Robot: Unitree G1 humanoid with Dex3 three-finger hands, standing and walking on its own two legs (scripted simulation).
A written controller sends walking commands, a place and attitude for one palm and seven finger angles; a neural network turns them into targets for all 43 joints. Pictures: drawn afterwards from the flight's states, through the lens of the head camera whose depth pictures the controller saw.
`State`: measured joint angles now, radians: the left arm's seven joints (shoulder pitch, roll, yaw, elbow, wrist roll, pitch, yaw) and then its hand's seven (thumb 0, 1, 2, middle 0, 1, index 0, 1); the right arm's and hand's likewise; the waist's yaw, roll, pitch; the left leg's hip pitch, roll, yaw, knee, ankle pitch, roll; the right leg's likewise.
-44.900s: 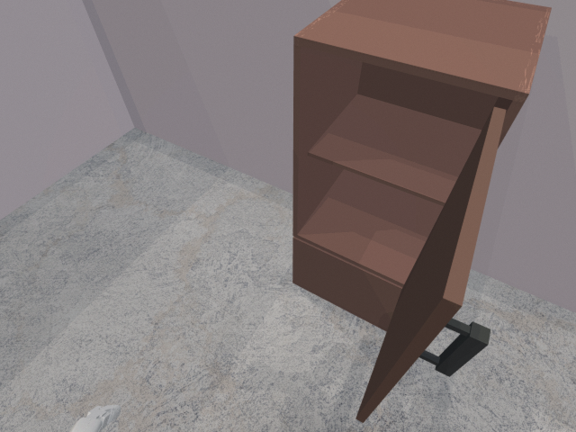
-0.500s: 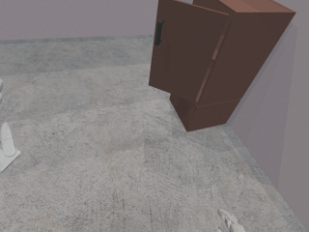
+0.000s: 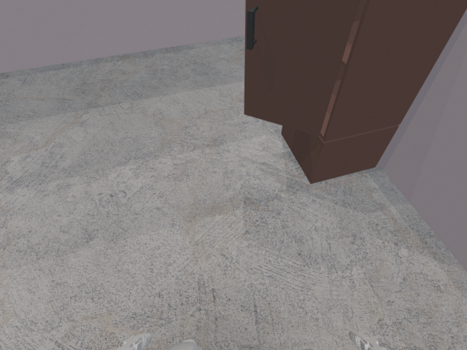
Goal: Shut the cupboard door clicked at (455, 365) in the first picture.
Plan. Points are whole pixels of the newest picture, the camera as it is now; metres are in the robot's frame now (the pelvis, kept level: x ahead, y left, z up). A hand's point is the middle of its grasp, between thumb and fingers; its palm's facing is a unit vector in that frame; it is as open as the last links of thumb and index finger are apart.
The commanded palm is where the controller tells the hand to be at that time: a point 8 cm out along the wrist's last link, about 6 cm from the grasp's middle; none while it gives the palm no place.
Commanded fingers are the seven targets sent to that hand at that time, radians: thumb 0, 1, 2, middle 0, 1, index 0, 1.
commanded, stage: let the arm hang, fingers relaxed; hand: left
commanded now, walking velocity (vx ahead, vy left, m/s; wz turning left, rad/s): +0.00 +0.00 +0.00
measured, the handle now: (252, 27) +1.12 -0.08 +0.02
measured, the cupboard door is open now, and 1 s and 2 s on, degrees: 48 48 48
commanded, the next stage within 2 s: look to check the result in 0.84 s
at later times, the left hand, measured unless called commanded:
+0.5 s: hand out of the picture +0.00 +0.17 -0.14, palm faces +0.01 -0.98 -0.19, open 7.4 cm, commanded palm none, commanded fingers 0.00 0.90 0.90 -0.20 -0.30 -0.20 -0.30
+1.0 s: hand out of the picture -0.03 +0.17 -0.15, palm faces +0.00 -0.99 -0.15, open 7.4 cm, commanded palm none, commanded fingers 0.00 0.90 0.90 -0.20 -0.30 -0.20 -0.30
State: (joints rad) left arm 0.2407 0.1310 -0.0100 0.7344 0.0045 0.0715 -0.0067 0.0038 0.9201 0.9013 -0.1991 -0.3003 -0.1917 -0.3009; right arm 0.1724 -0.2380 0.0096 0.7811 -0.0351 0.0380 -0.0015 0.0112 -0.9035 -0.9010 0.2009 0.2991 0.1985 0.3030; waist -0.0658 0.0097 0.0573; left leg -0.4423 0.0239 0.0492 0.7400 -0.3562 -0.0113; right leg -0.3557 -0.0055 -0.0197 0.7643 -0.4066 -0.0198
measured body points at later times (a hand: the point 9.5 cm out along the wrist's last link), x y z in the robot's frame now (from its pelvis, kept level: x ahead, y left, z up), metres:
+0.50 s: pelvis +0.00 +0.00 +0.03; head +0.00 -0.01 +0.48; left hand +0.00 +0.22 -0.13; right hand +0.00 -0.22 -0.13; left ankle +0.01 +0.12 -0.71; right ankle +0.00 -0.10 -0.71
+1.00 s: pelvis +0.00 +0.02 +0.03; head +0.00 +0.02 +0.48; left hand -0.03 +0.22 -0.13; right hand -0.05 -0.19 -0.13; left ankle +0.01 +0.12 -0.71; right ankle +0.00 -0.10 -0.71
